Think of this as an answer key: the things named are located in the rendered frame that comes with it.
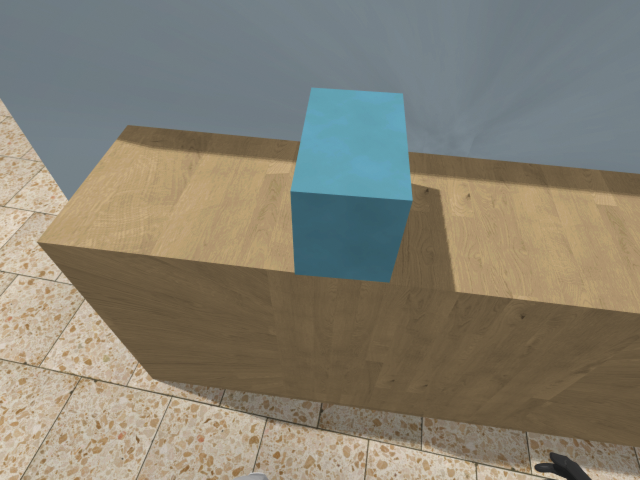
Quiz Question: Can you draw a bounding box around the carton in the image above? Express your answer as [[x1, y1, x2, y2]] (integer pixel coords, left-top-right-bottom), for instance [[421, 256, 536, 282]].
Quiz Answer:
[[290, 88, 413, 283]]

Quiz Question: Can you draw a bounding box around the pedestal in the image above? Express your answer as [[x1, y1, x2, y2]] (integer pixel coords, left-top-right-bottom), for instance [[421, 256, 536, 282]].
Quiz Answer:
[[37, 125, 640, 448]]

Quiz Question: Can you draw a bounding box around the right robot hand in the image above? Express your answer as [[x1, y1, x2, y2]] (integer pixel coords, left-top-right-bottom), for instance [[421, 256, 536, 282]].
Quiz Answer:
[[534, 452, 592, 480]]

